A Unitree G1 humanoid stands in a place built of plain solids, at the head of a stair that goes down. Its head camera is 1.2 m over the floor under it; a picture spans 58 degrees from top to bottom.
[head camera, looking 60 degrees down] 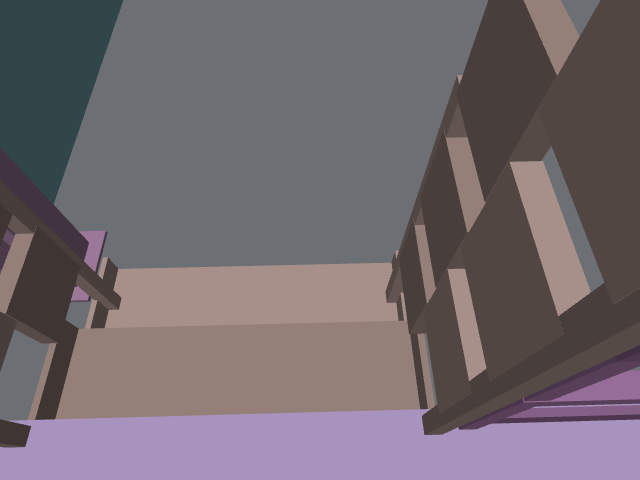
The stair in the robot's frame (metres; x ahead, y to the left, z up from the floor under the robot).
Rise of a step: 0.17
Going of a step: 0.30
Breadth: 1.12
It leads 1 degrees to the left of straight ahead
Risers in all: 3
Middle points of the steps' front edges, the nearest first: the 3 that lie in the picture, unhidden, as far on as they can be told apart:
0.17 0.24 0.00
0.47 0.25 -0.17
0.77 0.25 -0.33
